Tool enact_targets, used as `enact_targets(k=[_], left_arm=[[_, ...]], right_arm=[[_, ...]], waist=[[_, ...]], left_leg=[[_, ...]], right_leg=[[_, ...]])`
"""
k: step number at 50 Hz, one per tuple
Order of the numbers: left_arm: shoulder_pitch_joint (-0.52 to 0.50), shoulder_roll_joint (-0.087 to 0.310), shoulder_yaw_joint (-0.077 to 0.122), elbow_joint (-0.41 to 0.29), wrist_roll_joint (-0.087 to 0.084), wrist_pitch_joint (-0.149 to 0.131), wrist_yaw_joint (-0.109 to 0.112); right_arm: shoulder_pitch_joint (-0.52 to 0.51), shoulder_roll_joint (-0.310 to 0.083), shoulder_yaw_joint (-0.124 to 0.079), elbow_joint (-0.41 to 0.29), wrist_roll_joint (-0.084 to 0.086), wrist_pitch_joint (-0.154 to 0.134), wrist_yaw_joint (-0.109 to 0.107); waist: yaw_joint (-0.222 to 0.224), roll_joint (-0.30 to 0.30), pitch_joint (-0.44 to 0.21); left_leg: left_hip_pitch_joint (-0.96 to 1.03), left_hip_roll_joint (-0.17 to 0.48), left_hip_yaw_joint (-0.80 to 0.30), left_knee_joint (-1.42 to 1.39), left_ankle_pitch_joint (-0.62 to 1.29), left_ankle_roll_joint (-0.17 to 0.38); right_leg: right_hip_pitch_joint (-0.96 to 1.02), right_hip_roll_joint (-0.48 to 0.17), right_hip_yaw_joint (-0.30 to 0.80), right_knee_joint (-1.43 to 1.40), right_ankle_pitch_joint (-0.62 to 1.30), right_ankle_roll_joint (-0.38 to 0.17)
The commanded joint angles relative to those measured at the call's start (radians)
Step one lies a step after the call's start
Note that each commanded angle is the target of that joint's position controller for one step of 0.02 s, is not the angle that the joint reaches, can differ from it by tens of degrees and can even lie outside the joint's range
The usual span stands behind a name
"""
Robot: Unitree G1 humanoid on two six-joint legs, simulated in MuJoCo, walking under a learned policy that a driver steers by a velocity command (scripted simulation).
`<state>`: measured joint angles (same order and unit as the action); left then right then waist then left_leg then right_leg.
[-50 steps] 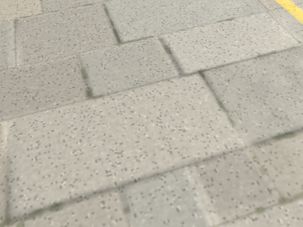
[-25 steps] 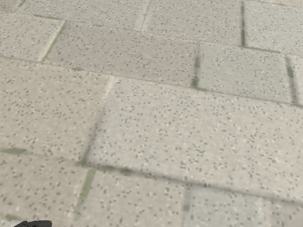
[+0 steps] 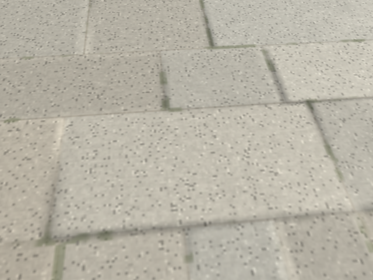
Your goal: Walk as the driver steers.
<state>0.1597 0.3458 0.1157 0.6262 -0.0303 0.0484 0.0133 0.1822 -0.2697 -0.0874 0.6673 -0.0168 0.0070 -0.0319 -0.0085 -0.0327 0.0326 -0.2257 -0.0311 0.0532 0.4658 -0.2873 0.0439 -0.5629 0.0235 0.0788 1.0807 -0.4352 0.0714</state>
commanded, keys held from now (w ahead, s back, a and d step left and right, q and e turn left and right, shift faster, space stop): e+shift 0.30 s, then q+shift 0.58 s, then w+q+shift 0.12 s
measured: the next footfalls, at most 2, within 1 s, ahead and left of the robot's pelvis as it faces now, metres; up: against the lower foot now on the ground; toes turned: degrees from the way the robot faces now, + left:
right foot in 0.26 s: +0.04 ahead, -0.17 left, +0.00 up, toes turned -18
left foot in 0.80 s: +0.07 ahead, +0.05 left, +0.00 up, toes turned -1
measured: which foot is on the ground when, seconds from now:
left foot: down 0.00-0.26, up 0.28-0.78, down 0.80-1.00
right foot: up 0.00-0.24, down 0.26-0.80, up 0.82-1.00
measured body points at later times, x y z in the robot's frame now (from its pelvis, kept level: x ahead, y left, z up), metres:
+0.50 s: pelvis +0.01 -0.07 +0.00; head +0.04 -0.11 +0.45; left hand +0.27 +0.11 -0.08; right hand +0.05 -0.38 -0.12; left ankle +0.07 +0.07 -0.68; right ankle +0.00 -0.16 -0.74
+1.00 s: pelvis +0.06 -0.03 +0.01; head +0.10 +0.01 +0.46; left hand +0.23 +0.27 -0.09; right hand +0.19 -0.32 -0.07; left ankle +0.03 +0.05 -0.74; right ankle +0.06 -0.19 -0.66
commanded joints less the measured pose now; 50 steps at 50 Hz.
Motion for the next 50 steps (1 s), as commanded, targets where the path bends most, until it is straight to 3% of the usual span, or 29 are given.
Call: enact_targets(k=[1,6,10,12,13,14,15,16,17,18,19,21,23,24,27,30,34,37,39,40,41,42,43,44,45,46,47,48,50], left_arm=[[-0.041,0.034,0.0,-0.085,-0.008,-0.001,-0.014],[-0.105,0.018,-0.018,-0.136,0.001,0.001,-0.039],[-0.081,0.054,0.002,-0.136,-0.002,0.027,-0.048],[0.015,0.075,0.025,-0.108,-0.001,0.035,-0.042],[0.128,0.146,0.057,-0.081,0.004,0.031,-0.022],[0.167,0.3,0.088,-0.1,0.006,0.022,-0.004],[0.131,0.281,0.072,-0.133,0.049,-0.014,-0.019],[0.09,0.205,0.047,-0.127,0.047,-0.035,-0.025],[0.035,0.146,0.026,-0.114,0.029,-0.045,-0.016],[-0.017,0.091,0.006,-0.114,0.014,-0.043,-0.005],[-0.059,0.067,-0.009,-0.11,0.014,-0.041,0.003],[-0.089,0.018,-0.037,-0.091,0.044,-0.05,0.011],[-0.098,-0.022,-0.054,-0.059,0.061,-0.061,0.011],[-0.091,-0.009,-0.051,-0.048,0.066,-0.064,0.012],[-0.059,0.097,-0.017,-0.024,0.064,-0.048,0.018],[-0.049,0.086,-0.015,-0.012,0.051,-0.036,0.022],[-0.072,0.079,-0.007,-0.012,0.048,-0.032,0.024],[-0.082,0.091,0.004,-0.013,0.033,-0.025,0.024],[-0.091,0.088,0.009,-0.008,0.012,-0.022,0.022],[-0.043,0.063,0.007,0.012,0.012,-0.028,0.016],[-0.084,0.009,-0.008,-0.037,0.056,-0.036,0.013],[-0.199,0.006,-0.017,-0.088,0.064,-0.047,0.014],[-0.207,0.041,-0.008,-0.082,0.048,-0.051,0.012],[-0.196,0.046,-0.006,-0.073,0.036,-0.057,0.012],[-0.153,0.056,-0.001,-0.055,0.039,-0.067,0.008],[-0.145,0.073,0.005,-0.049,0.036,-0.075,0.001],[-0.155,0.065,0.004,-0.045,0.027,-0.084,-0.011],[-0.168,0.06,0.003,-0.046,0.02,-0.095,-0.021],[-0.195,0.059,0.002,-0.043,0.017,-0.122,-0.027]], right_arm=[[-0.055,-0.13,-0.028,-0.077,0.0,-0.012,-0.02],[-0.017,-0.198,-0.05,-0.052,0.005,0.006,-0.011],[-0.035,-0.218,-0.062,-0.036,0.037,-0.008,0.017],[-0.048,-0.195,-0.058,-0.022,0.054,-0.016,0.024],[-0.005,-0.164,-0.051,-0.008,0.046,-0.024,0.031],[-0.034,-0.077,-0.023,-0.078,-0.016,-0.032,0.032],[-0.093,-0.104,-0.021,-0.104,-0.021,-0.038,0.025],[-0.131,-0.155,-0.03,-0.095,0.013,-0.033,0.02],[-0.118,-0.161,-0.031,-0.08,0.025,-0.027,0.012],[-0.09,-0.162,-0.031,-0.049,0.015,-0.017,0.0],[-0.062,-0.162,-0.031,-0.035,0.008,-0.007,-0.003],[0.009,-0.121,-0.017,0.006,0.015,0.006,0.004],[0.031,-0.071,0.007,0.027,0.025,0.014,0.012],[0.001,-0.068,0.013,0.016,0.027,0.017,0.014],[-0.056,-0.149,-0.003,-0.031,0.04,0.027,0.016],[-0.058,-0.142,-0.005,-0.05,0.043,0.034,0.019],[-0.031,-0.106,-0.001,-0.064,0.043,0.037,0.036],[-0.005,-0.101,-0.005,-0.076,0.05,0.04,0.054],[0.054,-0.104,-0.015,-0.068,0.051,0.045,0.059],[0.099,-0.154,-0.036,-0.06,0.043,0.044,0.046],[0.151,-0.315,-0.079,-0.077,0.034,0.036,0.022],[0.154,-0.326,-0.071,-0.103,-0.005,0.012,0.033],[0.135,-0.286,-0.061,-0.105,-0.007,-0.008,0.04],[0.095,-0.264,-0.057,-0.098,0.012,-0.019,0.032],[0.096,-0.233,-0.053,-0.085,0.049,-0.018,0.023],[0.091,-0.207,-0.041,-0.087,0.072,-0.015,0.016],[0.099,-0.199,-0.034,-0.095,0.07,-0.014,0.013],[0.107,-0.203,-0.032,-0.099,0.059,-0.019,0.01],[0.126,-0.215,-0.032,-0.099,0.042,-0.033,0.002]], waist=[[-0.012,0.13,-0.058],[-0.045,0.165,-0.092],[-0.022,0.198,-0.096],[0.042,0.166,-0.129],[0.091,0.049,-0.168],[0.051,-0.282,-0.175],[0.09,-0.234,-0.323],[0.095,-0.113,-0.277],[0.057,-0.084,-0.207],[0.032,-0.035,-0.184],[0.006,-0.049,-0.175],[-0.026,-0.064,-0.201],[-0.025,-0.076,-0.179],[-0.004,-0.092,-0.152],[0.042,-0.112,-0.066],[0.051,-0.077,-0.019],[0.035,-0.063,-0.063],[0.018,-0.074,-0.106],[-0.025,-0.066,-0.125],[-0.034,0.024,-0.13],[-0.028,0.328,-0.138],[-0.073,0.354,-0.199],[-0.077,0.206,-0.201],[-0.04,0.149,-0.161],[-0.018,0.083,-0.173],[-0.015,0.092,-0.161],[-0.022,0.112,-0.133],[-0.025,0.134,-0.097],[-0.031,0.145,-0.052]], left_leg=[[0.199,0.283,-0.152,-0.122,0.584,0.173],[0.22,0.327,-0.038,-0.118,0.571,0.171],[0.186,0.351,0.049,-0.049,0.564,0.114],[0.124,0.318,0.124,0.12,0.573,0.041],[-0.044,0.251,0.166,0.326,0.447,-0.034],[-0.44,0.104,0.176,0.661,-0.347,-0.126],[-0.536,0.031,-0.083,0.832,-0.436,-0.141],[-0.542,0.069,-0.119,0.863,-0.364,-0.124],[-0.536,0.094,-0.111,0.814,-0.271,-0.108],[-0.503,0.121,-0.111,0.757,-0.201,-0.109],[-0.424,0.118,-0.096,0.73,-0.145,-0.116],[-0.271,0.111,-0.078,0.681,-0.062,-0.129],[-0.17,0.12,-0.076,0.493,-0.014,-0.133],[-0.144,0.119,-0.075,0.429,-0.008,-0.131],[-0.212,0.108,-0.052,0.417,-0.08,-0.122],[-0.305,0.132,-0.058,0.442,-0.144,-0.115],[-0.279,0.13,-0.02,0.402,-0.179,-0.107],[-0.208,0.102,0.025,0.28,-0.138,-0.08],[-0.076,0.06,0.058,0.083,0.017,-0.037],[0.05,0.065,-0.027,-0.026,0.221,0.013],[0.27,0.312,-0.423,-0.052,0.705,0.149],[0.285,0.436,-0.649,-0.083,0.819,0.349],[0.303,0.405,-0.569,-0.091,0.767,0.34],[0.289,0.338,-0.487,-0.079,0.704,0.28],[0.3,0.283,-0.459,-0.107,0.397,0.229],[0.286,0.26,-0.474,-0.16,0.081,0.21],[0.254,0.237,-0.504,-0.213,-0.177,0.208],[0.237,0.235,-0.538,-0.256,-0.295,0.212],[0.21,0.224,-0.542,-0.282,-0.281,0.208]], right_leg=[[-0.176,-0.081,-0.04,0.047,0.068,0.039],[-0.045,-0.103,-0.113,-0.192,0.087,0.021],[0.115,-0.072,-0.178,-0.376,0.111,-0.034],[0.307,-0.023,-0.196,-0.559,0.211,-0.094],[0.537,-0.035,-0.092,-0.647,0.45,-0.157],[0.765,-0.298,0.332,-0.609,0.998,-0.302],[0.722,-0.423,0.552,-0.674,0.869,-0.483],[0.675,-0.4,0.417,-0.703,0.79,-0.452],[0.604,-0.347,0.309,-0.7,0.72,-0.387],[0.55,-0.303,0.237,-0.692,0.679,-0.333],[0.473,-0.276,0.178,-0.694,0.716,-0.316],[0.39,-0.241,0.077,-0.712,0.753,-0.303],[0.35,-0.203,-0.013,-0.73,0.664,-0.275],[0.336,-0.206,-0.024,-0.743,0.599,-0.274],[0.35,-0.281,0.038,-0.78,0.422,-0.32],[0.403,-0.341,0.079,-0.786,0.376,-0.338],[0.471,-0.357,0.012,-0.728,0.6,-0.327],[0.511,-0.362,-0.052,-0.659,0.696,-0.287],[0.468,-0.332,-0.135,-0.551,0.643,-0.214],[0.37,-0.267,-0.205,-0.406,0.498,-0.134],[0.023,-0.119,-0.279,-0.076,0.049,-0.023],[-0.153,0.021,-0.091,0.124,-0.279,0.01],[-0.188,-0.006,-0.002,0.203,-0.247,0.0],[-0.204,-0.022,0.017,0.19,-0.15,-0.014],[-0.219,-0.046,0.023,0.105,-0.053,-0.025],[-0.209,-0.059,0.028,0.026,0.024,-0.032],[-0.195,-0.044,0.022,-0.017,0.092,-0.033],[-0.202,-0.029,0.018,-0.072,0.132,-0.032],[-0.184,-0.013,0.024,-0.207,0.189,-0.026]])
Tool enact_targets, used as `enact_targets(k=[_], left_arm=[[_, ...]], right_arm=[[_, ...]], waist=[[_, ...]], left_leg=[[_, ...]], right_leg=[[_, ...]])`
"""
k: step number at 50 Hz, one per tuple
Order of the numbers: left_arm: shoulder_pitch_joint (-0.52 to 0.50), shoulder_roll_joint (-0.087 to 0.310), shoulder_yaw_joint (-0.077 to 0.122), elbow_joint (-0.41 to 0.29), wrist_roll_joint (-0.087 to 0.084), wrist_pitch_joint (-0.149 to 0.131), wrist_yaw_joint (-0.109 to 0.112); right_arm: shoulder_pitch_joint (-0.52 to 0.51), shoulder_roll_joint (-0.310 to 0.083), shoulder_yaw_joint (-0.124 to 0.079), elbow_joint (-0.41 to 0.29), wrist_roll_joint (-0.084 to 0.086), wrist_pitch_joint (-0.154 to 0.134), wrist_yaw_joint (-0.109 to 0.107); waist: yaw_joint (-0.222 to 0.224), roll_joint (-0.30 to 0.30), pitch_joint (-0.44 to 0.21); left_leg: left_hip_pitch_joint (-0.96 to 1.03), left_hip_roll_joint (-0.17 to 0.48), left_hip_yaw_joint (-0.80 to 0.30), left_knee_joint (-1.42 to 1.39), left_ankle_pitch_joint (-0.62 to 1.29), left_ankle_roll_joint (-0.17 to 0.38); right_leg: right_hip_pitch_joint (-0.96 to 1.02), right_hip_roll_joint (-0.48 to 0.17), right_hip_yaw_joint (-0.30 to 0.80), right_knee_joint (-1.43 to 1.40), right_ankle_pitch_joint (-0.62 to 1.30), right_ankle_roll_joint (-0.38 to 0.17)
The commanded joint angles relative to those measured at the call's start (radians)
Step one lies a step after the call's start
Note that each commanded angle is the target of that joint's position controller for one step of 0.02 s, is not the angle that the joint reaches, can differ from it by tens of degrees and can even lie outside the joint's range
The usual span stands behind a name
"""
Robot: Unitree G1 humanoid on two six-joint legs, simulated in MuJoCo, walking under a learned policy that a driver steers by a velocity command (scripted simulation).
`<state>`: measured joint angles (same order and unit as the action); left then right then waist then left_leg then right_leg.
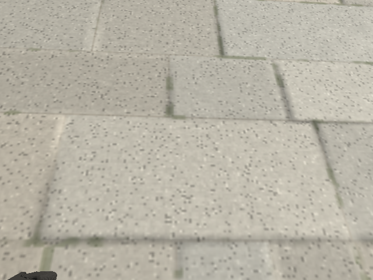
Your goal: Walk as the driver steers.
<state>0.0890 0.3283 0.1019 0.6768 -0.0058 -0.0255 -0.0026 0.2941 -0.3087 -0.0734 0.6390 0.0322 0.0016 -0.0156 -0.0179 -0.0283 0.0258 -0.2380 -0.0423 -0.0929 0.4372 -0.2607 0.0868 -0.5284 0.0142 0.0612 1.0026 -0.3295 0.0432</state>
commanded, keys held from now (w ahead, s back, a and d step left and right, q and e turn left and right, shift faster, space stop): w+q+shift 0.20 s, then w+e+shift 0.80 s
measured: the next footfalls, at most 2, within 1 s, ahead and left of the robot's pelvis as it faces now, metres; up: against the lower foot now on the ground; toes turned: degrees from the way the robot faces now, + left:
right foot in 0.28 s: +0.23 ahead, -0.12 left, +0.00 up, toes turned +18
left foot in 0.66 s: +0.52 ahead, +0.16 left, +0.00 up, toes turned +1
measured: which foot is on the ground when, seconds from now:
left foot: down 0.00-0.28, up 0.30-0.64, down 0.66-1.00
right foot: up 0.00-0.26, down 0.28-0.66, up 0.68-1.00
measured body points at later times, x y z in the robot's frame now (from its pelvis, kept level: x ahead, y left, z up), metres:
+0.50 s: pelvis +0.25 -0.02 +0.00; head +0.28 -0.03 +0.45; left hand +0.15 +0.25 -0.11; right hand +0.50 -0.21 -0.09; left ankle +0.25 +0.12 -0.69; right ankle +0.19 -0.13 -0.75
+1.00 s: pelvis +0.65 +0.03 -0.03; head +0.68 +0.01 +0.42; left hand +0.95 +0.22 -0.08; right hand +0.53 -0.25 -0.15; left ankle +0.48 +0.17 -0.75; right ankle +0.81 -0.10 -0.69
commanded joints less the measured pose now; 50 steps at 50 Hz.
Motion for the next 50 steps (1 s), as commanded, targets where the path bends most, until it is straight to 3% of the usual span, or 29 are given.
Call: enact_targets(k=[1,5,6,8,10,11,13,14,15,16,17,18,20,21,24,28,30,32,33,34,35,36,37,38,40,43,46,48,50], left_arm=[[-0.137,0.069,0.013,-0.091,-0.006,-0.062,-0.012],[-0.168,0.051,0.004,-0.086,-0.014,-0.093,-0.021],[-0.12,0.044,-0.017,-0.052,0.079,-0.025,-0.037],[-0.177,0.048,-0.021,-0.092,0.056,0.005,-0.038],[-0.165,0.063,-0.023,-0.107,0.03,-0.004,-0.032],[-0.1,0.072,-0.023,-0.088,0.026,-0.013,-0.027],[0.104,0.106,-0.008,-0.024,0.047,-0.036,-0.008],[0.281,0.169,0.011,0.017,0.068,-0.051,0.004],[0.382,0.308,0.039,0.037,0.086,-0.05,0.007],[0.319,0.248,0.028,0.039,0.071,-0.046,-0.011],[0.253,0.17,0.01,0.027,0.053,-0.043,-0.019],[0.24,0.127,-0.001,0.029,0.041,-0.044,-0.025],[0.294,0.088,-0.02,0.065,0.03,-0.056,-0.025],[0.322,0.079,-0.024,0.087,0.023,-0.061,-0.022],[0.376,0.092,-0.018,0.12,0.014,-0.065,-0.008],[0.386,0.122,-0.002,0.142,0.014,-0.056,-0.006],[0.384,0.129,-0.001,0.156,0.004,-0.057,-0.008],[0.357,0.167,0.007,0.159,-0.004,-0.065,-0.012],[0.331,0.174,0.01,0.149,-0.01,-0.074,-0.02],[0.31,0.085,-0.012,0.118,-0.008,-0.088,-0.019],[0.374,-0.006,-0.036,0.076,-0.035,-0.073,-0.012],[0.309,0.055,-0.03,0.083,-0.009,-0.05,-0.007],[0.26,0.065,-0.025,0.084,0.012,-0.038,-0.016],[0.237,0.048,-0.028,0.088,0.022,-0.029,-0.028],[0.21,0.012,-0.034,0.076,0.037,-0.001,-0.051],[0.09,-0.016,-0.048,0.014,0.04,0.025,-0.073],[-0.023,-0.013,-0.065,-0.057,0.035,0.022,-0.092],[-0.106,-0.007,-0.078,-0.089,0.034,0.019,-0.107],[-0.143,-0.005,-0.086,-0.1,0.032,0.016,-0.112]], right_arm=[[0.026,-0.18,-0.047,-0.066,-0.008,-0.033,-0.019],[0.042,-0.192,-0.046,-0.064,0.001,-0.036,-0.022],[0.071,-0.238,-0.061,-0.031,-0.07,-0.015,0.023],[0.073,-0.206,-0.055,-0.039,-0.058,-0.006,0.053],[0.024,-0.206,-0.055,-0.054,-0.05,-0.011,0.056],[-0.011,-0.203,-0.051,-0.057,-0.051,-0.02,0.051],[-0.005,-0.151,-0.031,-0.035,-0.053,-0.041,0.038],[-0.009,-0.1,-0.012,-0.034,-0.055,-0.057,0.038],[-0.019,-0.026,0.007,-0.098,-0.025,-0.07,0.035],[-0.018,-0.053,0.014,-0.081,-0.037,-0.067,0.025],[-0.035,-0.084,0.011,-0.057,-0.057,-0.064,0.03],[-0.059,-0.114,0.008,-0.047,-0.08,-0.067,0.042],[-0.135,-0.112,0.014,-0.066,-0.113,-0.07,0.055],[-0.165,-0.098,0.024,-0.078,-0.115,-0.068,0.06],[-0.253,-0.069,0.051,-0.115,-0.104,-0.067,0.073],[-0.392,-0.036,0.079,-0.162,-0.078,-0.075,0.082],[-0.352,-0.05,0.072,-0.15,-0.07,-0.079,0.068],[-0.147,-0.109,0.04,-0.078,-0.076,-0.082,0.038],[0.012,-0.156,0.016,-0.037,-0.084,-0.085,0.014],[0.214,-0.237,-0.014,-0.018,-0.101,-0.086,-0.01],[0.183,-0.282,-0.02,-0.016,-0.116,-0.074,-0.012],[0.065,-0.194,-0.01,-0.025,-0.099,-0.067,-0.013],[0.02,-0.118,0.007,-0.022,-0.09,-0.068,-0.009],[0.016,-0.086,0.014,-0.003,-0.09,-0.073,-0.002],[0.03,-0.057,0.022,0.038,-0.078,-0.09,-0.001],[0.064,-0.023,0.028,0.092,-0.054,-0.115,0.015],[0.029,-0.034,0.026,0.117,-0.058,-0.132,0.014],[0.036,-0.059,0.022,0.138,-0.059,-0.134,0.009],[0.087,-0.109,0.014,0.159,-0.059,-0.134,0.003]], waist=[[-0.026,0.143,-0.034],[-0.038,0.197,-0.007],[-0.06,0.243,-0.018],[-0.076,0.224,0.028],[-0.046,0.216,0.031],[-0.011,0.219,0.017],[0.083,0.163,-0.037],[0.169,0.022,-0.122],[0.166,-0.326,-0.188],[0.12,-0.221,-0.094],[0.079,-0.084,-0.024],[0.063,-0.033,-0.025],[0.063,-0.065,0.015],[0.066,-0.098,0.035],[0.072,-0.085,0.059],[0.095,-0.11,0.066],[0.063,-0.102,0.03],[-0.048,-0.035,-0.099],[-0.133,-0.004,-0.189],[-0.208,0.122,-0.331],[-0.126,0.312,-0.391],[-0.091,0.211,-0.219],[-0.072,0.13,-0.12],[-0.054,0.094,-0.054],[-0.015,0.147,0.02],[0.005,0.128,0.072],[0.042,0.119,0.106],[0.038,0.07,0.137],[0.035,0.06,0.118]], left_leg=[[0.21,0.224,-0.386,-0.249,-0.275,0.16],[0.102,0.174,-0.367,-0.22,-0.228,0.148],[0.077,0.113,-0.343,-0.203,-0.259,0.126],[0.005,0.102,-0.389,-0.192,-0.275,0.13],[-0.054,0.115,-0.449,-0.179,-0.281,0.125],[-0.074,0.136,-0.442,-0.18,-0.26,0.114],[-0.137,0.121,-0.39,-0.05,-0.11,0.085],[-0.212,0.039,-0.269,0.258,0.02,0.059],[-0.449,-0.125,-0.097,0.597,-0.209,0.001],[-0.595,-0.11,-0.133,0.754,-0.212,0.009],[-0.627,-0.049,-0.115,0.813,-0.117,0.011],[-0.596,0.014,-0.052,0.783,-0.057,0.0],[-0.544,0.068,-0.009,0.676,-0.024,-0.039],[-0.531,0.074,0.004,0.636,-0.011,-0.06],[-0.524,0.075,0.052,0.483,-0.001,-0.104],[-0.289,0.015,0.118,0.214,0.085,-0.119],[-0.102,-0.005,0.118,0.147,0.145,-0.103],[0.213,-0.036,0.123,0.089,0.112,-0.069],[0.452,0.037,0.071,0.103,0.067,-0.044],[0.656,0.298,-0.196,0.042,-0.325,-0.008],[0.67,0.521,-0.661,-0.166,-0.686,0.042],[0.504,0.48,-0.66,-0.191,-0.65,0.048],[0.401,0.435,-0.486,-0.178,-0.492,0.044],[0.317,0.395,-0.354,-0.202,-0.315,0.043],[0.218,0.342,-0.178,-0.246,-0.157,0.021],[0.203,0.325,0.004,-0.287,0.085,0.001],[0.141,0.271,0.209,-0.325,0.329,-0.024],[0.11,0.235,0.317,-0.36,0.461,-0.044],[0.15,0.235,0.367,-0.307,0.88,-0.06]], right_leg=[[-0.2,0.005,0.043,-0.194,0.108,0.009],[-0.077,0.042,0.034,-0.356,0.15,0.039],[-0.049,0.038,-0.041,-0.31,0.121,0.05],[-0.015,0.035,-0.041,-0.347,0.076,0.06],[0.094,0.029,-0.019,-0.412,0.068,0.047],[0.178,0.009,-0.034,-0.438,0.103,0.025],[0.446,-0.009,-0.055,-0.499,0.11,-0.034],[0.635,-0.102,0.071,-0.553,-0.066,-0.065],[0.773,-0.318,0.613,-0.781,-0.535,-0.147],[0.7,-0.374,0.869,-0.845,-0.599,-0.208],[0.647,-0.34,0.742,-0.794,-0.53,-0.228],[0.603,-0.287,0.601,-0.769,-0.424,-0.228],[0.512,-0.194,0.481,-0.812,-0.277,-0.235],[0.49,-0.166,0.456,-0.828,-0.205,-0.247],[0.461,-0.151,0.407,-0.858,-0.027,-0.286],[0.333,-0.125,0.348,-0.87,0.214,-0.272],[0.297,-0.14,0.331,-0.818,0.439,-0.243],[0.263,-0.092,0.262,-0.548,0.77,-0.192],[0.13,-0.042,0.237,-0.309,0.709,-0.169],[-0.01,0.025,0.163,0.008,0.298,-0.16],[-0.195,0.075,0.073,0.25,-0.165,-0.152],[-0.267,-0.002,0.047,0.319,-0.046,-0.158],[-0.271,-0.044,0.031,0.303,0.021,-0.156],[-0.255,-0.074,0.025,0.284,0.046,-0.147],[-0.251,-0.11,0.016,0.265,0.055,-0.131],[-0.337,-0.135,-0.005,0.265,0.12,-0.125],[-0.301,-0.125,-0.056,0.12,0.258,-0.13],[-0.194,-0.096,-0.152,-0.076,0.33,-0.154],[-0.044,-0.019,-0.247,-0.2,0.352,-0.194]])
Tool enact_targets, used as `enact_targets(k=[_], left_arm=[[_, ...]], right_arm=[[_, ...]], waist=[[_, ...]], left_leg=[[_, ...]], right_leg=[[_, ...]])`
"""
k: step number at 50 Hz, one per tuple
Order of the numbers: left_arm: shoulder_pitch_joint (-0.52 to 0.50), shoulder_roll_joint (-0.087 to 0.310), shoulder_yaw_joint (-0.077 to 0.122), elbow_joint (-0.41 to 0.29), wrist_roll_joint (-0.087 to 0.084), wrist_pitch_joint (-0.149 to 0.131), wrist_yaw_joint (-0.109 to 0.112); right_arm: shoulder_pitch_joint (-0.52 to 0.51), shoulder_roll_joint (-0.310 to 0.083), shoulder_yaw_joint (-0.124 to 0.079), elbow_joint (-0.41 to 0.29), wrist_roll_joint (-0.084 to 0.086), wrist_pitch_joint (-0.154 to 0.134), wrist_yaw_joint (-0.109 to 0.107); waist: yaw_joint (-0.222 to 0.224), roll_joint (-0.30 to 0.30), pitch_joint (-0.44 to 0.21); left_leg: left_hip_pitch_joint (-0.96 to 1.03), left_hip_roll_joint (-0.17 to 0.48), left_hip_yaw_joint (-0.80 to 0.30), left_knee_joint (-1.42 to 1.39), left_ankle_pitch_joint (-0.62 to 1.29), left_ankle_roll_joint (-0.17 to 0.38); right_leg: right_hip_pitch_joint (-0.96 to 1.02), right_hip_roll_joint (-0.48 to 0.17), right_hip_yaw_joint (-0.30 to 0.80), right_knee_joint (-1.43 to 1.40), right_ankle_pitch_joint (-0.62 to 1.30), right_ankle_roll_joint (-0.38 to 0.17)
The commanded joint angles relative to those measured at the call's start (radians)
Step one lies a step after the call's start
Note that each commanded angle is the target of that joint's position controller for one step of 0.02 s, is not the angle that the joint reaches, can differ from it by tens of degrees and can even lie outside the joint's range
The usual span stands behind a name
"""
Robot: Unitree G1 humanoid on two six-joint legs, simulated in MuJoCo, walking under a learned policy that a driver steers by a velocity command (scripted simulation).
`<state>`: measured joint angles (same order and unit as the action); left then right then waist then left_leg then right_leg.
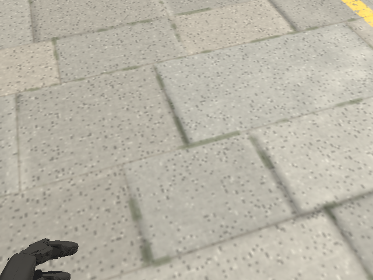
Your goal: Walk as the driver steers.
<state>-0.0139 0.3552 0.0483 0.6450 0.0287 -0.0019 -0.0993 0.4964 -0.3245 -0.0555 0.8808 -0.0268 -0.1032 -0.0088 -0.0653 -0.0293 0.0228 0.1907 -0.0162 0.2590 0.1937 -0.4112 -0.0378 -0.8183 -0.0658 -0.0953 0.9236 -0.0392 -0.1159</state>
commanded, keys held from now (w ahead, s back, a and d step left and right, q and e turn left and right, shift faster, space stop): w+e+shift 0.20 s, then w+q+shift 0.24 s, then q+shift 0.56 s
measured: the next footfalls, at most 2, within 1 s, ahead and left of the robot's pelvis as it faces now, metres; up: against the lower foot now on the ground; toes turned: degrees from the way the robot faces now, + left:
right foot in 0.10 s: +0.29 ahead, -0.05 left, +0.00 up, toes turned -11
left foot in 0.54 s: +0.77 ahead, -0.03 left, +0.00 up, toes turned -7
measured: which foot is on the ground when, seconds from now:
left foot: down 0.00-0.10, up 0.12-0.52, down 0.54-0.94, up 0.96-1.00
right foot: up 0.00-0.08, down 0.10-0.56, up 0.58-0.94, down 0.96-1.00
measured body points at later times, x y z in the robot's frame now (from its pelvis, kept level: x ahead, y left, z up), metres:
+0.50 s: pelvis +0.48 -0.05 +0.00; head +0.52 -0.06 +0.44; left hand +0.53 +0.24 -0.13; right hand +0.64 -0.32 -0.09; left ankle +0.74 +0.00 -0.69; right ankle +0.25 -0.04 -0.71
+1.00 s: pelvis +0.82 -0.10 +0.00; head +0.86 -0.09 +0.45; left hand +0.99 +0.19 -0.06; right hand +1.01 -0.38 -0.09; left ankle +0.73 -0.03 -0.69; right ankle +0.98 -0.17 -0.72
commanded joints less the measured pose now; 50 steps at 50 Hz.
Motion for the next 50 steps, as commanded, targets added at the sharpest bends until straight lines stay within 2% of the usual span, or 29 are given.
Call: enact_targets(k=[1,2,4,5,6,7,8,9,10,12,16,19,22,24,26,27,28,29,30,31,32,35,38,42,45,47,48,49,50], left_arm=[[-0.006,-0.012,-0.028,-0.053,-0.005,-0.009,-0.011],[0.068,0.014,-0.02,-0.032,-0.006,-0.009,-0.002],[0.433,0.104,0.022,0.071,-0.004,-0.013,0.025],[0.561,0.153,0.055,0.129,-0.008,-0.011,0.053],[0.478,0.241,0.079,0.121,-0.023,0.004,0.077],[0.435,0.324,0.094,0.059,0.009,0.011,0.078],[0.441,0.274,0.094,0.05,-0.001,0.016,0.09],[0.4,0.222,0.083,0.068,-0.005,0.008,0.098],[0.364,0.189,0.072,0.078,-0.007,-0.006,0.101],[0.305,0.104,0.036,0.074,-0.009,-0.045,0.109],[0.363,0.08,0.025,0.124,-0.017,-0.104,0.084],[0.434,0.069,0.018,0.155,-0.032,-0.13,0.073],[0.459,0.1,0.018,0.187,-0.017,-0.137,0.089],[0.456,0.126,0.022,0.193,0.0,-0.123,0.114],[0.399,0.141,0.028,0.177,0.026,-0.1,0.139],[0.315,0.153,0.032,0.153,0.017,-0.091,0.147],[0.278,0.084,0.018,0.123,0.014,-0.098,0.139],[0.441,-0.054,-0.033,0.051,-0.009,-0.112,0.113],[0.385,0.078,-0.022,0.04,-0.036,-0.129,0.097],[0.276,0.11,-0.013,-0.005,-0.054,-0.135,0.095],[0.236,0.099,-0.017,-0.02,-0.037,-0.134,0.096],[0.241,0.082,-0.017,-0.05,0.001,-0.102,0.102],[0.188,0.016,-0.038,-0.076,0.002,-0.087,0.125],[0.056,0.021,-0.031,-0.122,-0.026,-0.072,0.127],[0.03,0.056,-0.012,-0.125,-0.028,-0.085,0.118],[0.17,0.061,0.0,-0.072,-0.012,-0.1,0.122],[0.195,0.078,0.001,-0.077,0.002,-0.09,0.134],[0.218,0.08,0.002,-0.082,0.02,-0.07,0.137],[0.155,0.079,0.021,-0.093,-0.003,-0.055,0.143]], right_arm=[[-0.093,-0.126,-0.011,-0.08,0.0,-0.022,-0.01],[-0.095,-0.167,-0.021,-0.084,-0.002,-0.009,-0.018],[-0.176,-0.215,-0.034,-0.116,-0.012,0.026,-0.025],[-0.184,-0.191,-0.031,-0.118,-0.021,0.034,-0.011],[-0.181,-0.044,0.007,-0.155,-0.036,0.024,0.008],[-0.124,-0.076,0.012,-0.27,-0.003,0.004,0.005],[-0.235,-0.125,0.014,-0.281,-0.014,-0.019,0.005],[-0.249,-0.126,0.018,-0.276,-0.011,-0.026,0.006],[-0.262,-0.113,0.023,-0.268,-0.025,-0.019,0.003],[-0.172,-0.083,0.036,-0.222,-0.049,0.03,0.008],[-0.351,-0.009,0.061,-0.278,-0.018,0.055,0.037],[-0.463,0.013,0.067,-0.288,0.017,0.046,0.056],[-0.482,-0.017,0.054,-0.275,0.026,0.037,0.061],[-0.418,-0.044,0.043,-0.242,0.006,0.031,0.062],[-0.134,-0.098,0.018,-0.138,-0.003,0.029,0.055],[0.058,-0.128,0.001,-0.078,-0.011,0.028,0.046],[0.151,-0.178,-0.019,-0.046,-0.01,0.035,0.031],[0.035,-0.234,-0.019,-0.129,0.009,-0.004,0.04],[-0.063,-0.208,-0.044,-0.19,0.015,0.006,0.035],[-0.139,-0.173,-0.039,-0.231,0.031,0.008,0.026],[-0.225,-0.144,-0.031,-0.245,0.049,0.014,0.028],[-0.272,-0.124,-0.026,-0.269,0.04,0.02,0.021],[-0.267,-0.164,-0.045,-0.254,0.051,0.051,-0.006],[-0.211,-0.17,-0.062,-0.236,0.076,0.114,-0.046],[-0.244,-0.126,-0.061,-0.265,0.055,0.134,-0.061],[-0.297,-0.07,-0.043,-0.3,0.049,0.138,-0.051],[-0.23,0.011,-0.016,-0.307,0.03,0.137,-0.044],[-0.047,-0.032,-0.017,-0.318,0.04,0.125,-0.018],[-0.031,-0.128,-0.039,-0.284,0.05,0.126,-0.002]], waist=[[0.103,0.081,0.076],[0.153,0.115,0.017],[0.336,0.142,-0.167],[0.357,0.055,-0.209],[0.237,-0.19,-0.133],[0.173,-0.212,-0.365],[0.211,-0.009,-0.301],[0.151,0.064,-0.121],[0.097,0.118,-0.041],[0.008,0.149,0.011],[0.054,0.068,0.101],[0.126,0.064,0.095],[0.125,0.026,0.081],[0.083,-0.025,0.022],[-0.046,-0.06,-0.116],[-0.155,-0.056,-0.159],[-0.162,0.099,-0.188],[0.009,0.426,-0.4],[-0.057,0.164,-0.508],[-0.028,0.052,-0.324],[0.046,-0.11,-0.158],[0.119,-0.061,-0.001],[0.105,0.009,-0.062],[0.042,0.1,-0.171],[0.045,0.168,-0.14],[0.108,0.123,-0.214],[0.066,-0.062,-0.293],[-0.01,-0.231,-0.4],[-0.001,-0.202,-0.365]], left_leg=[[-0.212,0.216,0.021,0.018,1.279,0.056],[-0.168,0.236,0.016,0.141,1.451,0.05],[-0.258,0.272,-0.023,0.61,1.507,0.07],[-0.454,0.193,-0.029,0.968,0.954,0.061],[-0.773,0.02,-0.051,1.372,-0.059,0.034],[-1.06,-0.02,-0.274,1.551,-0.107,0.014],[-1.111,0.036,-0.35,1.456,0.008,0.022],[-1.084,0.079,-0.345,1.33,0.065,0.024],[-1.011,0.111,-0.339,1.247,0.06,0.015],[-0.843,0.169,-0.325,1.12,0.053,-0.004],[-0.802,0.198,-0.235,0.762,0.295,0.014],[-0.724,0.139,-0.156,0.51,0.589,0.085],[-0.717,0.062,-0.15,0.39,0.636,0.139],[-0.663,-0.034,-0.112,0.37,0.55,0.155],[-0.416,-0.118,-0.108,0.368,0.497,0.168],[-0.238,-0.084,-0.157,0.295,0.559,0.199],[-0.034,0.053,-0.304,0.365,0.805,0.25],[0.415,0.342,-0.923,0.386,0.931,0.493],[0.35,0.34,-1.014,0.236,0.668,0.477],[0.151,0.296,-0.92,0.172,0.53,0.437],[-0.102,0.243,-0.838,0.109,0.548,0.398],[-0.482,0.109,-0.637,0.065,0.843,0.367],[-0.576,-0.006,-0.522,0.148,1.032,0.293],[-0.509,-0.056,-0.586,0.242,0.766,0.139],[-0.432,-0.048,-0.698,0.318,0.538,0.111],[-0.432,-0.09,-0.665,0.563,0.338,0.079],[-0.618,-0.179,-0.541,0.797,-0.187,0.04],[-0.769,-0.172,-0.497,0.985,-0.363,0.001],[-0.833,-0.067,-0.444,1.107,-0.264,-0.038]], right_leg=[[0.306,0.107,-0.121,-0.135,0.036,-0.05],[0.391,0.14,-0.123,-0.146,-0.015,-0.066],[0.792,0.179,-0.043,-0.18,-0.104,-0.124],[1.033,0.161,0.046,-0.251,-0.151,-0.151],[1.096,-0.002,0.321,-0.241,-0.076,-0.186],[1.362,-0.183,0.822,-0.46,-0.208,-0.389],[1.268,-0.19,0.901,-0.628,-0.386,-0.342],[1.069,-0.165,0.832,-0.684,-0.388,-0.298],[0.901,-0.121,0.747,-0.691,-0.3,-0.271],[0.645,-0.063,0.561,-0.7,-0.138,-0.237],[0.512,0.036,0.301,-0.793,0.125,-0.156],[0.599,0.044,0.188,-0.876,0.315,-0.063],[0.821,-0.014,0.1,-0.889,0.573,-0.01],[0.954,-0.039,0.054,-0.73,0.981,0.036],[0.96,-0.05,0.022,-0.349,1.163,0.088],[0.845,-0.024,-0.009,-0.028,1.056,0.112],[0.588,0.121,-0.022,0.402,0.223,0.125],[0.082,0.239,0.234,0.807,-0.616,0.238],[0.093,0.183,0.332,0.774,-0.481,0.192],[0.086,0.13,0.323,0.658,-0.424,0.165],[0.126,0.096,0.269,0.557,-0.384,0.142],[0.264,0.062,0.228,0.297,-0.364,0.17],[0.371,0.133,0.155,-0.055,-0.218,0.217],[0.459,0.206,0.183,-0.335,0.033,0.222],[0.465,0.178,0.258,-0.467,0.082,0.2],[0.671,0.056,0.306,-0.603,0.262,0.137],[0.922,-0.16,0.497,-0.514,0.578,0.031],[1.067,-0.408,0.796,-0.489,0.658,-0.176],[0.995,-0.43,0.854,-0.513,0.399,-0.228]])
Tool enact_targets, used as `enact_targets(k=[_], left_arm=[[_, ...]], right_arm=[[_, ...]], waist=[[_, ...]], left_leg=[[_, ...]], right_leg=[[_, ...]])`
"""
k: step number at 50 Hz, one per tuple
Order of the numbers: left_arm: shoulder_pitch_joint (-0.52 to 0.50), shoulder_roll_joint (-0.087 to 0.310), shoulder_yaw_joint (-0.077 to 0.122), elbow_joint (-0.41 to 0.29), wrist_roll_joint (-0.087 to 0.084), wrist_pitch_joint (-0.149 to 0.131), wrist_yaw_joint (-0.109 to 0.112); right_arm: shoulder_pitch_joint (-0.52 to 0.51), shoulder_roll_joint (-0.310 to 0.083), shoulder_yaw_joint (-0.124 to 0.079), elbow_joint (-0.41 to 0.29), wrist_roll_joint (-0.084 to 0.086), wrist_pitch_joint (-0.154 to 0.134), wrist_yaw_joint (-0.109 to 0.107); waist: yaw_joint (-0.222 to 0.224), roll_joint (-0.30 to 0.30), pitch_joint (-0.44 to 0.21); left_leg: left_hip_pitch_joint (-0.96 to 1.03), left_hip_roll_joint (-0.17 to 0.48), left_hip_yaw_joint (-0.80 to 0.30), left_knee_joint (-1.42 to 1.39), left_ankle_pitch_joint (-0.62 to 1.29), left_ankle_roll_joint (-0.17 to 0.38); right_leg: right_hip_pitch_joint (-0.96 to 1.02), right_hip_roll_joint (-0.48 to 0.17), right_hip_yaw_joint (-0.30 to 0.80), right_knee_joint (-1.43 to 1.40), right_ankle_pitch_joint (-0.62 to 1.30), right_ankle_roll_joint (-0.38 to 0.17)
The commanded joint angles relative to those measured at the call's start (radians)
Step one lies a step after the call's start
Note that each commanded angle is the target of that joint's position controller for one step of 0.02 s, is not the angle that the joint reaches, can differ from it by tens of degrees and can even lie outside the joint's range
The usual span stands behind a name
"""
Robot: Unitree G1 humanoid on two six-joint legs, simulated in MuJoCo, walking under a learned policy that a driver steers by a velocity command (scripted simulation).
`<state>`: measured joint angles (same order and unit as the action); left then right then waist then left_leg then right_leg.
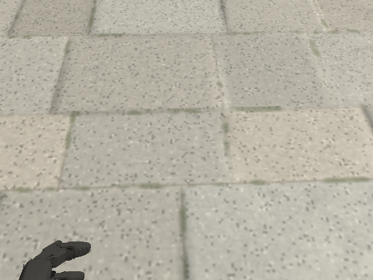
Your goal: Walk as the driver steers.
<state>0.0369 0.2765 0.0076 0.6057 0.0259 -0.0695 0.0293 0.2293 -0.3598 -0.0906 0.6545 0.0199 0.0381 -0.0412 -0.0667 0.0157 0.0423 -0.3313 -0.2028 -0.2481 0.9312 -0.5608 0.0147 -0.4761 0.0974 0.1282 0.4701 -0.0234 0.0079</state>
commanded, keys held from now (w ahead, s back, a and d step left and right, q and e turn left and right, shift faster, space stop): q+shift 0.58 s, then e+shift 0.42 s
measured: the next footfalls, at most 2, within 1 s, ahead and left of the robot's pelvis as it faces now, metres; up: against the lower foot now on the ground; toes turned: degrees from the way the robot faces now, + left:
left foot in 0.38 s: +0.04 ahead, +0.14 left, +0.00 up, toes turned +25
right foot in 0.78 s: +0.18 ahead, -0.05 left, +0.00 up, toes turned +35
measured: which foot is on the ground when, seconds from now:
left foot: up 0.00-0.36, down 0.38-0.82, up 0.84-1.00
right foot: down 0.00-0.38, up 0.40-0.76, down 0.78-1.00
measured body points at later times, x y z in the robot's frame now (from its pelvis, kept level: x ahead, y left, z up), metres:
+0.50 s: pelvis +0.03 +0.02 +0.01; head +0.06 +0.08 +0.46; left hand +0.06 +0.36 -0.09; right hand +0.29 -0.18 -0.06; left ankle +0.01 +0.12 -0.72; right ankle +0.13 -0.12 -0.66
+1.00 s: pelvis +0.06 +0.03 +0.02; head +0.10 +0.04 +0.47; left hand +0.04 +0.34 -0.08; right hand +0.35 -0.12 -0.07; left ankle -0.02 +0.12 -0.68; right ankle +0.15 -0.07 -0.72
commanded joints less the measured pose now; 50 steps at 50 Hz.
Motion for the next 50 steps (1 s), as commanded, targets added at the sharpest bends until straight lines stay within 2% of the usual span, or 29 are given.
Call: enact_targets(k=[1,2,4,5,7,11,16,18,19,20,21,22,23,24,25,29,31,35,37,38,39,40,41,42,43,45,46,48,50], left_arm=[[0.072,0.094,0.049,-0.078,-0.002,0.023,0.023],[0.058,0.088,0.044,-0.081,-0.001,0.038,0.024],[0.016,0.117,0.054,-0.068,0.001,0.054,0.024],[0.033,0.12,0.059,-0.054,0.006,0.056,0.026],[0.061,0.127,0.069,-0.029,0.008,0.06,0.026],[0.044,0.156,0.091,-0.007,-0.005,0.061,0.022],[0.034,0.194,0.118,0.02,-0.025,0.061,0.003],[0.036,0.183,0.121,0.032,-0.04,0.061,-0.002],[0.076,0.146,0.115,0.05,-0.042,0.065,-0.004],[0.111,0.102,0.106,0.055,-0.026,0.074,-0.009],[0.025,0.086,0.098,-0.037,0.004,0.068,-0.001],[-0.064,0.127,0.108,-0.051,0.001,0.061,0.007],[-0.054,0.136,0.113,-0.044,-0.016,0.058,0.011],[-0.008,0.144,0.12,-0.012,-0.016,0.058,0.019],[0.014,0.151,0.123,-0.001,-0.006,0.058,0.023],[0.011,0.093,0.105,0.008,-0.02,0.05,0.002],[0.025,0.083,0.092,0.028,-0.025,0.055,-0.009],[0.037,0.077,0.075,0.033,-0.036,0.064,-0.032],[0.06,0.051,0.063,0.042,-0.038,0.062,-0.045],[0.07,0.05,0.062,0.043,-0.038,0.059,-0.049],[0.047,0.088,0.069,0.027,-0.028,0.057,-0.048],[0.027,0.174,0.085,-0.001,-0.02,0.055,-0.043],[0.02,0.231,0.101,-0.003,-0.029,0.055,-0.043],[0.039,0.219,0.105,0.0,-0.034,0.055,-0.042],[0.076,0.197,0.103,0.007,-0.035,0.056,-0.037],[0.159,0.204,0.111,0.017,-0.036,0.051,-0.027],[0.174,0.218,0.12,0.019,-0.036,0.048,-0.018],[0.13,0.209,0.129,0.01,-0.057,0.061,0.001],[0.094,0.193,0.134,-0.004,-0.069,0.097,0.014]], right_arm=[[0.129,-0.155,-0.026,-0.044,0.014,-0.002,0.028],[0.071,-0.158,-0.031,-0.052,0.013,0.014,0.019],[0.033,-0.11,-0.017,-0.084,0.008,0.027,0.01],[0.026,-0.075,-0.008,-0.095,0.006,0.025,0.009],[0.016,-0.039,0.003,-0.112,0.006,0.018,0.01],[-0.021,-0.044,0.003,-0.129,0.002,0.018,0.022],[-0.029,-0.061,-0.011,-0.131,0.004,0.034,0.044],[0.019,-0.059,-0.024,-0.112,0.003,0.04,0.05],[0.077,-0.084,-0.042,-0.088,0.001,0.042,0.043],[0.134,-0.178,-0.071,-0.085,0.001,0.036,0.026],[0.092,-0.296,-0.086,-0.126,-0.031,0.014,0.022],[0.063,-0.236,-0.077,-0.137,-0.052,-0.012,0.027],[0.019,-0.208,-0.066,-0.133,-0.047,-0.028,0.024],[-0.04,-0.17,-0.058,-0.141,-0.024,-0.029,0.018],[-0.076,-0.143,-0.049,-0.148,-0.005,-0.023,0.011],[-0.057,-0.12,-0.041,-0.146,-0.007,-0.007,-0.011],[-0.065,-0.103,-0.032,-0.145,-0.011,-0.004,-0.015],[-0.048,-0.045,0.004,-0.114,-0.038,-0.005,0.005],[-0.07,0.007,0.031,-0.091,-0.042,-0.015,0.018],[-0.08,-0.001,0.031,-0.083,-0.04,-0.02,0.021],[-0.044,-0.025,0.022,-0.069,-0.039,-0.029,0.021],[-0.002,-0.052,0.011,-0.069,-0.053,-0.036,0.015],[0.027,-0.055,0.005,-0.072,-0.063,-0.041,0.01],[-0.029,-0.06,0.001,-0.084,-0.063,-0.043,0.0],[-0.089,-0.057,-0.004,-0.101,-0.048,-0.043,-0.006],[-0.158,-0.024,-0.005,-0.128,-0.033,-0.037,-0.005],[-0.164,-0.018,-0.008,-0.132,-0.027,-0.037,-0.001],[-0.15,0.012,-0.005,-0.122,-0.019,-0.041,0.006],[-0.149,0.043,0.002,-0.109,-0.01,-0.052,0.016]], waist=[[0.051,-0.115,-0.276],[0.058,-0.05,-0.219],[0.042,-0.073,-0.109],[0.047,-0.095,-0.103],[0.057,-0.138,-0.137],[0.062,-0.147,-0.177],[0.059,-0.182,-0.162],[0.029,-0.155,-0.165],[0.018,-0.091,-0.153],[0.017,0.152,-0.086],[0.037,0.344,-0.086],[-0.008,0.215,-0.112],[0.03,0.191,-0.096],[0.065,0.13,-0.098],[0.08,0.129,-0.112],[0.08,0.113,-0.166],[0.066,0.13,-0.191],[0.033,0.159,-0.193],[0.049,0.143,-0.16],[0.067,0.136,-0.129],[0.054,0.108,-0.091],[0.008,-0.003,-0.078],[-0.029,-0.143,-0.074],[0.004,-0.217,-0.058],[0.039,-0.245,-0.058],[0.098,-0.254,-0.084],[0.104,-0.216,-0.106],[0.077,-0.154,-0.131],[0.075,-0.162,-0.148]], left_leg=[[-0.327,0.155,0.088,0.414,-0.02,-0.116],[-0.322,0.173,0.111,0.42,0.056,-0.126],[-0.289,0.209,0.165,0.354,0.127,-0.123],[-0.271,0.212,0.194,0.319,0.142,-0.119],[-0.272,0.24,0.212,0.26,0.153,-0.118],[-0.204,0.298,0.221,0.111,0.221,-0.097],[-0.045,0.283,0.292,-0.136,0.241,-0.04],[0.065,0.246,0.327,-0.313,0.305,0.006],[0.165,0.22,0.295,-0.398,0.337,0.044],[0.273,0.381,0.011,-0.555,0.548,0.139],[0.272,0.567,-0.379,-0.606,0.628,0.328],[0.239,0.546,-0.334,-0.639,0.55,0.335],[0.21,0.493,-0.262,-0.64,0.504,0.276],[0.199,0.448,-0.198,-0.612,0.496,0.221],[0.177,0.428,-0.16,-0.585,0.555,0.197],[0.162,0.351,-0.13,-0.532,0.667,0.179],[0.202,0.359,-0.094,-0.494,0.685,0.169],[0.136,0.396,-0.097,-0.469,0.747,0.196],[0.079,0.386,-0.072,-0.473,0.659,0.182],[0.05,0.362,-0.049,-0.471,0.577,0.159],[0.047,0.319,-0.03,-0.46,0.477,0.122],[0.043,0.245,0.026,-0.371,0.352,0.072],[0.031,0.155,0.142,-0.305,0.262,0.015],[0.012,0.135,0.193,-0.245,0.232,-0.029],[-0.03,0.124,0.194,-0.205,0.19,-0.037],[-0.168,0.098,0.159,-0.04,-0.049,-0.044],[-0.22,0.108,0.126,0.052,-0.082,-0.051],[-0.222,0.132,0.11,-0.011,-0.013,-0.064],[-0.141,0.114,0.14,-0.169,0.082,-0.077]], right_leg=[[0.559,-0.471,0.447,-0.064,0.223,-0.29],[0.462,-0.396,0.331,-0.086,0.114,-0.231],[0.282,-0.315,0.177,-0.146,0.077,-0.205],[0.259,-0.294,0.12,-0.165,0.105,-0.209],[0.298,-0.317,0.067,-0.181,0.16,-0.242],[0.307,-0.372,-0.017,-0.196,0.101,-0.254],[0.279,-0.401,-0.133,-0.169,-0.013,-0.199],[0.257,-0.393,-0.189,-0.084,-0.101,-0.137],[0.177,-0.351,-0.234,0.028,-0.201,-0.076],[-0.054,-0.239,-0.331,0.309,-0.428,0.029],[-0.322,-0.089,-0.206,0.537,-0.627,0.083],[-0.332,-0.094,-0.067,0.656,-0.586,0.056],[-0.32,-0.101,-0.032,0.662,-0.482,0.03],[-0.3,-0.116,-0.024,0.649,-0.401,0.028],[-0.266,-0.112,-0.027,0.636,-0.354,0.038],[-0.152,-0.044,-0.034,0.525,-0.269,0.066],[-0.113,-0.063,-0.055,0.422,-0.245,0.074],[0.064,-0.119,-0.09,0.321,-0.304,0.059],[0.186,-0.132,-0.106,0.17,-0.253,0.038],[0.247,-0.116,-0.126,0.046,-0.155,0.021],[0.252,-0.116,-0.098,-0.016,-0.046,0.001],[0.238,-0.193,0.025,0.002,0.199,-0.038],[0.206,-0.252,0.128,-0.023,0.236,-0.127],[0.177,-0.307,0.26,-0.082,0.156,-0.206],[0.21,-0.328,0.336,-0.103,0.14,-0.238],[0.335,-0.364,0.432,-0.119,0.197,-0.283],[0.386,-0.377,0.45,-0.111,0.22,-0.289],[0.405,-0.315,0.381,-0.088,0.189,-0.229],[0.371,-0.252,0.345,-0.083,0.14,-0.182]])
Over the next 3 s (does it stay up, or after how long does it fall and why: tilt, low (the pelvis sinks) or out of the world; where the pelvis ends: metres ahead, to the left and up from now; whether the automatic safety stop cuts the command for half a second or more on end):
stays up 0.38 0.18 0.02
